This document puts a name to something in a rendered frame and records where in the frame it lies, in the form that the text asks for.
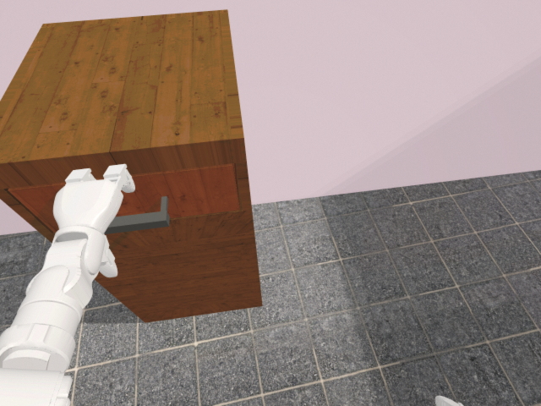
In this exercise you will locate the drawer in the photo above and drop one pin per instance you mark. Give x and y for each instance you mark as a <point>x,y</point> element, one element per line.
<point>190,191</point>

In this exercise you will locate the left robot upper arm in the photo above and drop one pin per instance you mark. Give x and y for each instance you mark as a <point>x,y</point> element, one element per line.
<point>22,387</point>

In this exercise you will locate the left robot hand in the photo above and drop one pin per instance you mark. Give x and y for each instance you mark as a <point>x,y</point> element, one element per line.
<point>85,201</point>

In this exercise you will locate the robot left forearm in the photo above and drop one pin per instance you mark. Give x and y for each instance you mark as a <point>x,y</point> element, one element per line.
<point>41,336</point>

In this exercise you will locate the cabinet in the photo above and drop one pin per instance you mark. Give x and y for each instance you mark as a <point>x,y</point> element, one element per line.
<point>156,93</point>

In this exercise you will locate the handle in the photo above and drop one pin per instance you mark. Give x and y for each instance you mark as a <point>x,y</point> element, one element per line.
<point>159,219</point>

